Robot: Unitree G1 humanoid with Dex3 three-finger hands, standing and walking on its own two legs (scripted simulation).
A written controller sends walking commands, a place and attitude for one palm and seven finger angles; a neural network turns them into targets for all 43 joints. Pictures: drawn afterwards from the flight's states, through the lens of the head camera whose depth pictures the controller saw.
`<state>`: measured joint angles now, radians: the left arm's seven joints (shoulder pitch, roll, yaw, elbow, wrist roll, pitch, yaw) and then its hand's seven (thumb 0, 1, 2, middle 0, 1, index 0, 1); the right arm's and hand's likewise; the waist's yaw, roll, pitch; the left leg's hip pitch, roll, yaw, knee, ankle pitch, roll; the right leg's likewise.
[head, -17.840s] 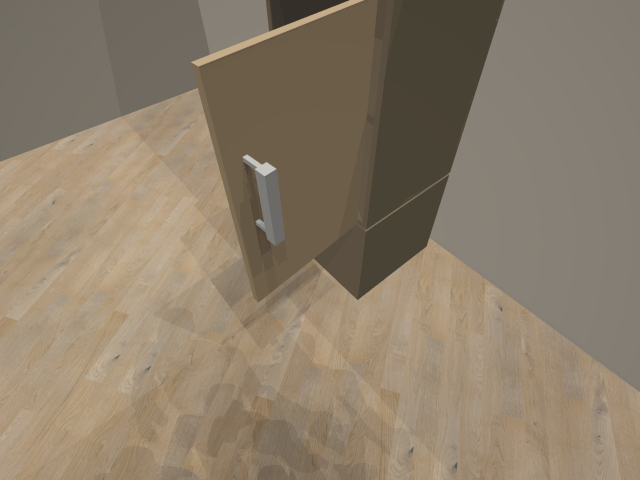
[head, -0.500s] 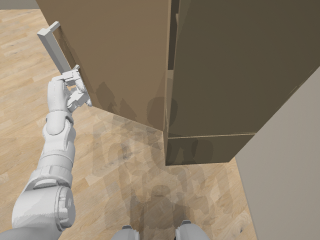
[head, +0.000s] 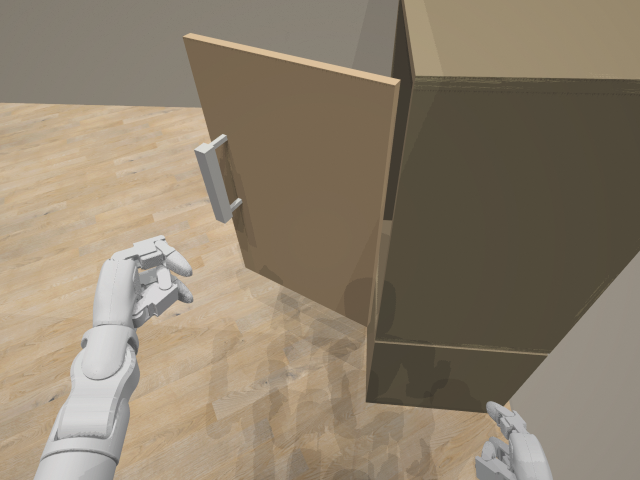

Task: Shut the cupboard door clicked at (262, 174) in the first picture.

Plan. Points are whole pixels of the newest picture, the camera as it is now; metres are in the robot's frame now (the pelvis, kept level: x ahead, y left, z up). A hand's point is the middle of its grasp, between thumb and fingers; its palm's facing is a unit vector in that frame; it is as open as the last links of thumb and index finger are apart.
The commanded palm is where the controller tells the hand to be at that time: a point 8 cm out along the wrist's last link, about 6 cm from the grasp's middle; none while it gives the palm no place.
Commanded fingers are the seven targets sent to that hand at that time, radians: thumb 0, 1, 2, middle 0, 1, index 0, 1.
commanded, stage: draw the hand back to the body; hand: left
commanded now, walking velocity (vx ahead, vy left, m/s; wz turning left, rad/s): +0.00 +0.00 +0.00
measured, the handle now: (222, 179) +0.65 +0.25 +0.00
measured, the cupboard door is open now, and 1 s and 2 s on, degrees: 65 65 65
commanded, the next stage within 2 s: step back with the hand held close in 0.86 s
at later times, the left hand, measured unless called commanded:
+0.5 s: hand (45, 342) +0.20 +0.27 +0.16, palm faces +0.45 -0.78 -0.43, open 6.2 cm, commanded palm +0.16 +0.30 +0.18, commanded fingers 0.00 0.90 0.90 -0.20 -0.30 -0.20 -0.30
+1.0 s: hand (46, 352) +0.19 +0.26 +0.17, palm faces +0.45 -0.79 -0.42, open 7.4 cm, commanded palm +0.14 +0.29 +0.18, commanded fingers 0.00 0.90 0.90 -0.20 -0.30 -0.20 -0.30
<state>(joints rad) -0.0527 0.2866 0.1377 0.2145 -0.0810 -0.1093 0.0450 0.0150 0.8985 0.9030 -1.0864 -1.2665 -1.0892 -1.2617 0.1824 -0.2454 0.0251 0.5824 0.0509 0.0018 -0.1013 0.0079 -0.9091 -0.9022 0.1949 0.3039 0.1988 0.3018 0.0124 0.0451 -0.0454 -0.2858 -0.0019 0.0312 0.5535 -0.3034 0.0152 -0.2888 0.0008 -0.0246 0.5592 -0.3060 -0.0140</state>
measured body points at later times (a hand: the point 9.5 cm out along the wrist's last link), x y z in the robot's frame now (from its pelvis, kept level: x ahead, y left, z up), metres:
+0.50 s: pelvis +0.02 +0.00 +0.01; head +0.00 -0.04 +0.46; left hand +0.17 +0.31 +0.19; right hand +0.21 -0.21 -0.08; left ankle -0.01 +0.11 -0.73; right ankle -0.01 -0.11 -0.73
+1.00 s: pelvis +0.00 -0.01 +0.01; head -0.02 -0.04 +0.46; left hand +0.16 +0.29 +0.19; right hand +0.19 -0.23 -0.08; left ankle -0.01 +0.11 -0.73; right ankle -0.01 -0.11 -0.73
